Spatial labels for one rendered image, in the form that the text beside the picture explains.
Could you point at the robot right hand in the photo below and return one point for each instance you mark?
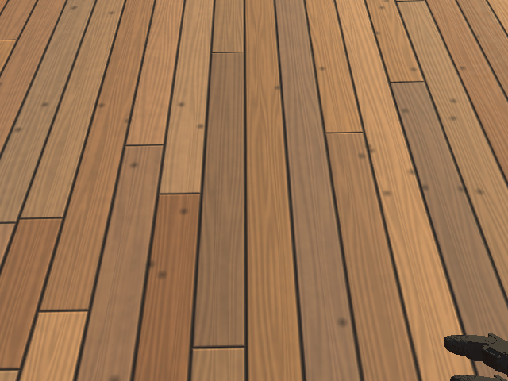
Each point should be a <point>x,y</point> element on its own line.
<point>492,350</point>

